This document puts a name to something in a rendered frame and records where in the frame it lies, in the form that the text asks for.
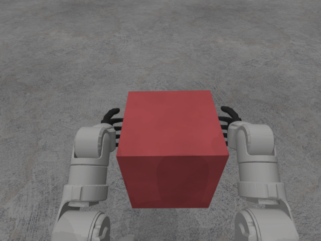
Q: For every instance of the robot left upper arm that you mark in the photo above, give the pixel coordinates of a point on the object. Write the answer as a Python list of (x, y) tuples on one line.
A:
[(77, 225)]

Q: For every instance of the right robot forearm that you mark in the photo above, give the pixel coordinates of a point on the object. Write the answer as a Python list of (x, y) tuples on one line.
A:
[(258, 168)]

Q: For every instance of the robot right upper arm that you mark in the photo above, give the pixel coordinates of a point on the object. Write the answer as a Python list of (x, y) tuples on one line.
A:
[(264, 224)]

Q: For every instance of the carton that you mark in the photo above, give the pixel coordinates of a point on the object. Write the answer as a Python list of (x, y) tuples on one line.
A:
[(171, 150)]

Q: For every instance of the left robot forearm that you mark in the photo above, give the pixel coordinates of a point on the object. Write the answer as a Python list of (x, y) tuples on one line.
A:
[(88, 171)]

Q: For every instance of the right robot hand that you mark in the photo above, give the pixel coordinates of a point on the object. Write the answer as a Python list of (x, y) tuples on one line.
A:
[(234, 117)]

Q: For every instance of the left robot hand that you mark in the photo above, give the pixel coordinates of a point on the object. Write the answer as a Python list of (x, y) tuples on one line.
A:
[(107, 119)]

